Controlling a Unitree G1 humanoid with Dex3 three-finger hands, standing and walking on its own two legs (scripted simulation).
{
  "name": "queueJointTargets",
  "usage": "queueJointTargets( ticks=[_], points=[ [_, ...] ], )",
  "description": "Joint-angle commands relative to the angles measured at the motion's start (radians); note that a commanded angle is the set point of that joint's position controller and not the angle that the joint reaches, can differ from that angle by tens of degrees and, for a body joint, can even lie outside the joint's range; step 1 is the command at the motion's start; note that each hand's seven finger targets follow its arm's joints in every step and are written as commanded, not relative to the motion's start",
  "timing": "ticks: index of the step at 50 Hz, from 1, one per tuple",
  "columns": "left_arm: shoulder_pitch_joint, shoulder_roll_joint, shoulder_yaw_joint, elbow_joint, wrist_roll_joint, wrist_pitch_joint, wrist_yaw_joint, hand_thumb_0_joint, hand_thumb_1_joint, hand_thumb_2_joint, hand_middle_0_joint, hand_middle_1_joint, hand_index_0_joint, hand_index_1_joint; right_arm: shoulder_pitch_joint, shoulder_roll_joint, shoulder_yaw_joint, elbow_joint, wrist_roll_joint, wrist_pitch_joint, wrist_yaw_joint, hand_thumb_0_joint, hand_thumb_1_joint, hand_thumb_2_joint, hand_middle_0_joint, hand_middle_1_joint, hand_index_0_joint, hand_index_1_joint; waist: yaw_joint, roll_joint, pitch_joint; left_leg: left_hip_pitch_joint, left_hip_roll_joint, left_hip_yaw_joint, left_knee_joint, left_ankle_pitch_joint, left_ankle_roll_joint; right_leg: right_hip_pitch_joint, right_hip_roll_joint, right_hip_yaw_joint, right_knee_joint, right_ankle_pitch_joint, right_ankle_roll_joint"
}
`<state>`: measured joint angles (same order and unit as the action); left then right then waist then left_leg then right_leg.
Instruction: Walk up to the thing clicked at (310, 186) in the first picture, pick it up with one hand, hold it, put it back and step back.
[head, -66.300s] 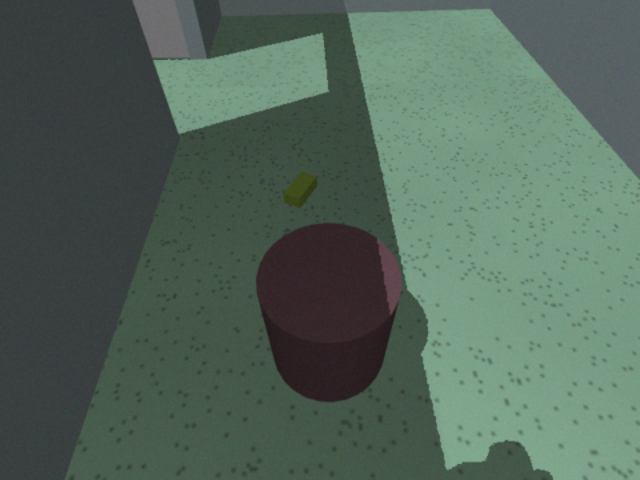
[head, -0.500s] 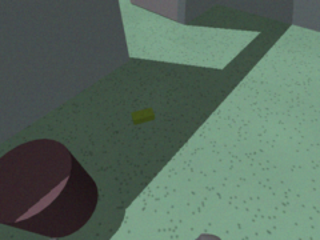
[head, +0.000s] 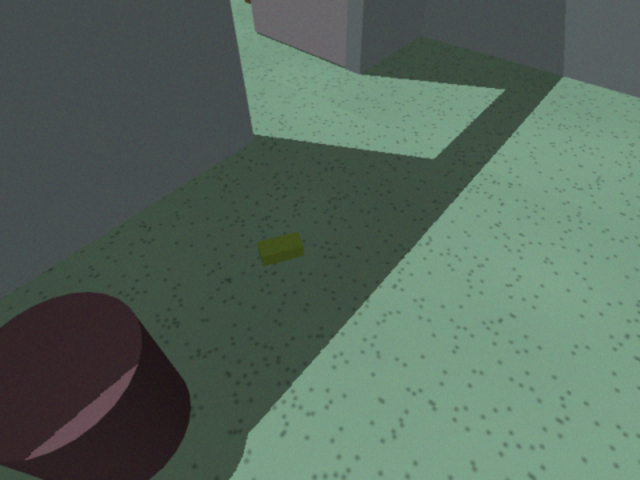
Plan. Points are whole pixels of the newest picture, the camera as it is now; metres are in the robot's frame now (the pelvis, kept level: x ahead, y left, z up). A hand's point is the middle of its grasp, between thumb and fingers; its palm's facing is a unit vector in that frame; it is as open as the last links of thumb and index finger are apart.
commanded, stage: step back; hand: left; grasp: from above
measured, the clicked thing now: (280, 248) +1.07 +0.21 -0.73
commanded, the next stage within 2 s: stand in 0.38 s
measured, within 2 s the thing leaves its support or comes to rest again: neither
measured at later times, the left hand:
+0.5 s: hand out of the picture +0.14 +0.26 -0.13, palm faces -0.02 -0.94 -0.35, open 7.4 cm
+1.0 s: hand out of the picture +0.08 +0.25 -0.14, palm faces -0.04 -0.94 -0.35, open 7.4 cm
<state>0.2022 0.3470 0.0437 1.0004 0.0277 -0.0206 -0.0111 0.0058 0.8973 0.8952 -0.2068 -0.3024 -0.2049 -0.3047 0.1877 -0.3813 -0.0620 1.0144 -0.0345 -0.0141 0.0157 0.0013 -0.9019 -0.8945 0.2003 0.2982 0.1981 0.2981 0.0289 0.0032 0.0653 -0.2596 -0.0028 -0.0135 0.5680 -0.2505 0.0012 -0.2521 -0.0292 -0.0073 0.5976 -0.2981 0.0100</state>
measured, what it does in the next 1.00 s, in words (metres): stands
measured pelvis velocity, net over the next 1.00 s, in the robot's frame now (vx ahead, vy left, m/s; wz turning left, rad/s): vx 0.01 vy -0.01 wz -0.01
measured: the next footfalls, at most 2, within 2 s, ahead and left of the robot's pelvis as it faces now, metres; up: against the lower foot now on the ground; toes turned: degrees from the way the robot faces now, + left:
none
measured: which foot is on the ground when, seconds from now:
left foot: down 0.00-1.00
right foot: down 0.00-1.00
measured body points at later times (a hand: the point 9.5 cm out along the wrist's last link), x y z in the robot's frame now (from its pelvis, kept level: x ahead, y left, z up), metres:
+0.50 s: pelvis +0.03 +0.01 +0.02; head +0.04 +0.01 +0.46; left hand +0.14 +0.31 -0.11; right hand +0.14 -0.29 -0.11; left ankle +0.03 +0.12 -0.73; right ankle +0.02 -0.13 -0.73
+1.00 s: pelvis +0.01 -0.01 +0.02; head +0.02 -0.01 +0.47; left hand +0.08 +0.30 -0.11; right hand +0.08 -0.31 -0.12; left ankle +0.03 +0.12 -0.73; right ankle +0.02 -0.13 -0.73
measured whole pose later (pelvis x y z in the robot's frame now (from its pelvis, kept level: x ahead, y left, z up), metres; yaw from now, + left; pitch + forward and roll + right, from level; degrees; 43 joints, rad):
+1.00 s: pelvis +0.01 -0.01 +0.02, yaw -1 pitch -2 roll +0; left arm 0.11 0.35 0.00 1.16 0.01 -0.01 -0.01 0.00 0.90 0.90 -0.20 -0.30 -0.20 -0.30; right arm 0.10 -0.35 -0.01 1.15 -0.01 -0.01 0.02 0.00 -0.90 -0.89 0.20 0.30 0.20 0.30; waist 0.00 0.01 0.06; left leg -0.13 0.02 -0.01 0.31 -0.15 -0.02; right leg -0.11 0.00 0.00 0.32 -0.16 0.01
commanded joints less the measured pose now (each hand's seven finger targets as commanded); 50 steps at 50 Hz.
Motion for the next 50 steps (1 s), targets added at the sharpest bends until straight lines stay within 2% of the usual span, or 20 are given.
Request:
queueJointTargets(
  ticks=[1,4,5,6,9,10,12,18,19,22,23,26,27,28,33,40,43,45,47,50],
  points=[
    [-0.075,0.210,0.036,-0.054,-0.025,-0.019,0.013,0.000,0.900,0.900,-0.200,-0.300,-0.200,-0.300,-0.081,-0.235,-0.040,-0.062,0.005,-0.033,-0.018,0.000,-0.900,-0.900,0.200,0.300,0.200,0.300,0.001,0.062,-0.059,-0.035,0.255,-0.279,-0.254,-0.170,0.143,0.023,0.002,0.022,-0.037,-0.116,-0.033],
    [-0.081,0.216,0.035,-0.023,-0.017,-0.030,0.014,0.000,0.900,0.900,-0.200,-0.300,-0.200,-0.300,-0.123,-0.195,-0.021,-0.049,0.005,-0.026,-0.017,0.000,-0.900,-0.900,0.200,0.300,0.200,0.300,0.005,0.086,-0.018,-0.082,0.158,-0.158,-0.225,-0.074,0.062,0.110,-0.028,0.069,-0.151,0.044,-0.051],
    [-0.068,0.228,0.034,-0.017,-0.019,-0.033,0.015,0.000,0.900,0.900,-0.200,-0.300,-0.200,-0.300,-0.126,-0.188,-0.019,-0.045,0.006,-0.028,-0.018,0.000,-0.900,-0.900,0.200,0.300,0.200,0.300,0.004,0.087,-0.046,-0.046,0.138,-0.129,-0.205,-0.011,0.048,0.119,-0.049,0.084,-0.155,0.122,-0.059],
    [-0.072,0.230,0.033,-0.009,-0.023,-0.033,0.015,0.000,0.900,0.900,-0.200,-0.300,-0.200,-0.300,-0.119,-0.183,-0.016,-0.037,0.007,-0.030,-0.018,0.000,-0.900,-0.900,0.200,0.300,0.200,0.300,-0.001,0.090,-0.056,-0.018,0.126,-0.115,-0.197,0.030,0.039,0.114,-0.059,0.093,-0.151,0.174,-0.057],
    [-0.102,0.226,0.029,0.000,-0.026,-0.035,0.021,0.000,0.900,0.900,-0.200,-0.300,-0.200,-0.300,-0.100,-0.179,-0.016,-0.016,0.014,-0.034,-0.022,0.000,-0.900,-0.900,0.200,0.300,0.200,0.300,-0.013,0.065,-0.127,0.086,0.129,-0.085,-0.150,0.333,0.040,0.149,-0.071,0.080,-0.144,0.329,-0.051],
    [-0.104,0.227,0.028,0.007,-0.027,-0.034,0.024,0.000,0.900,0.900,-0.200,-0.300,-0.200,-0.300,-0.107,-0.175,-0.017,-0.012,0.018,-0.032,-0.024,0.000,-0.900,-0.900,0.200,0.300,0.200,0.300,-0.012,0.055,-0.137,0.111,0.129,-0.075,-0.137,0.383,0.040,0.149,-0.074,0.079,-0.146,0.357,-0.051],
    [-0.119,0.229,0.026,0.014,-0.026,-0.032,0.026,0.000,0.900,0.900,-0.200,-0.300,-0.200,-0.300,-0.114,-0.168,-0.018,-0.009,0.022,-0.027,-0.026,0.000,-0.900,-0.900,0.200,0.300,0.200,0.300,-0.017,0.025,-0.137,0.123,0.125,-0.060,-0.132,0.379,0.039,0.152,-0.076,0.080,-0.154,0.371,-0.051],
    [-0.152,0.222,0.019,0.027,-0.019,-0.023,0.026,0.000,0.900,0.900,-0.200,-0.300,-0.200,-0.300,-0.170,-0.160,-0.018,0.001,0.017,-0.018,-0.024,0.000,-0.900,-0.900,0.200,0.300,0.200,0.300,-0.014,0.002,-0.097,0.083,0.126,-0.066,-0.191,0.187,0.042,0.147,-0.078,0.088,-0.193,0.289,-0.044],
    [-0.159,0.200,0.006,0.042,-0.023,-0.020,0.024,0.000,0.900,0.900,-0.200,-0.300,-0.200,-0.300,-0.164,-0.163,-0.006,0.007,0.029,-0.021,-0.024,0.000,-0.900,-0.900,0.200,0.300,0.200,0.300,-0.026,-0.009,-0.103,0.128,0.138,-0.095,-0.222,0.293,0.040,0.140,-0.087,0.093,-0.215,0.343,-0.032],
    [-0.160,0.202,0.004,0.049,-0.026,-0.021,0.026,0.000,0.900,0.900,-0.200,-0.300,-0.200,-0.300,-0.156,-0.176,-0.006,0.025,0.030,-0.030,-0.024,0.000,-0.900,-0.900,0.200,0.300,0.200,0.300,-0.027,0.010,-0.156,0.203,0.146,-0.081,-0.207,0.482,0.030,0.186,-0.090,0.083,-0.220,0.440,-0.024],
    [-0.157,0.205,0.003,0.052,-0.027,-0.022,0.027,0.000,0.900,0.900,-0.200,-0.300,-0.200,-0.300,-0.162,-0.173,-0.003,0.029,0.031,-0.031,-0.023,0.000,-0.900,-0.900,0.200,0.300,0.200,0.300,-0.023,0.009,-0.170,0.229,0.146,-0.077,-0.200,0.512,0.027,0.190,-0.095,0.081,-0.222,0.470,-0.025],
    [-0.166,0.212,0.001,0.060,-0.024,-0.023,0.026,0.000,0.900,0.900,-0.200,-0.300,-0.200,-0.300,-0.173,-0.167,0.002,0.036,0.033,-0.028,-0.023,0.000,-0.900,-0.900,0.200,0.300,0.200,0.300,-0.028,-0.002,-0.160,0.231,0.141,-0.069,-0.225,0.449,0.023,0.194,-0.099,0.083,-0.259,0.446,-0.018],
    [-0.180,0.210,0.001,0.062,-0.023,-0.020,0.025,0.000,0.900,0.900,-0.200,-0.300,-0.200,-0.300,-0.180,-0.163,0.005,0.036,0.033,-0.026,-0.023,0.000,-0.900,-0.900,0.200,0.300,0.200,0.300,-0.031,-0.008,-0.137,0.208,0.137,-0.068,-0.240,0.394,0.021,0.190,-0.096,0.084,-0.275,0.400,-0.016],
    [-0.178,0.211,0.001,0.065,-0.022,-0.021,0.026,0.000,0.900,0.900,-0.200,-0.300,-0.200,-0.300,-0.183,-0.167,0.004,0.038,0.031,-0.025,-0.022,0.000,-0.900,-0.900,0.200,0.300,0.200,0.300,-0.030,0.003,-0.144,0.208,0.139,-0.067,-0.246,0.380,0.021,0.202,-0.100,0.086,-0.281,0.396,-0.016],
    [-0.179,0.213,0.000,0.080,-0.019,-0.019,0.020,0.000,0.900,0.900,-0.200,-0.300,-0.200,-0.300,-0.191,-0.164,0.011,0.050,0.029,-0.023,-0.018,0.000,-0.900,-0.900,0.200,0.300,0.200,0.300,-0.029,0.008,-0.093,0.175,0.131,-0.072,-0.298,0.205,0.012,0.160,-0.096,0.093,-0.322,0.242,-0.018],
    [-0.166,0.214,-0.001,0.092,-0.017,-0.019,0.015,0.000,0.900,0.900,-0.200,-0.300,-0.200,-0.300,-0.174,-0.172,0.014,0.064,0.026,-0.025,-0.016,0.000,-0.900,-0.900,0.200,0.300,0.200,0.300,-0.028,0.009,-0.093,0.153,0.133,-0.077,-0.314,0.133,0.013,0.160,-0.099,0.098,-0.335,0.193,-0.023],
    [-0.166,0.216,-0.003,0.093,-0.019,-0.020,0.016,0.000,0.900,0.900,-0.200,-0.300,-0.200,-0.300,-0.165,-0.171,0.016,0.070,0.026,-0.022,-0.014,0.000,-0.900,-0.900,0.200,0.300,0.200,0.300,-0.030,0.003,-0.069,0.137,0.126,-0.082,-0.319,0.079,0.010,0.128,-0.094,0.102,-0.354,0.126,-0.021],
    [-0.160,0.215,-0.004,0.093,-0.017,-0.021,0.015,0.000,0.900,0.900,-0.200,-0.300,-0.200,-0.300,-0.155,-0.176,0.015,0.071,0.025,-0.021,-0.014,0.000,-0.900,-0.900,0.200,0.300,0.200,0.300,-0.034,-0.001,-0.080,0.144,0.131,-0.081,-0.307,0.092,0.014,0.131,-0.100,0.107,-0.351,0.150,-0.023],
    [-0.159,0.222,-0.003,0.095,-0.018,-0.018,0.014,0.000,0.900,0.900,-0.200,-0.300,-0.200,-0.300,-0.141,-0.173,0.017,0.076,0.025,-0.020,-0.014,0.000,-0.900,-0.900,0.200,0.300,0.200,0.300,-0.037,-0.002,-0.069,0.133,0.130,-0.087,-0.317,0.065,0.012,0.121,-0.096,0.107,-0.350,0.116,-0.025],
    [-0.141,0.220,-0.004,0.096,-0.019,-0.019,0.013,0.000,0.900,0.900,-0.200,-0.300,-0.200,-0.300,-0.140,-0.175,0.018,0.077,0.024,-0.021,-0.014,0.000,-0.900,-0.900,0.200,0.300,0.200,0.300,-0.030,-0.004,-0.077,0.142,0.128,-0.084,-0.307,0.079,0.013,0.116,-0.098,0.111,-0.352,0.133,-0.026]
  ],
)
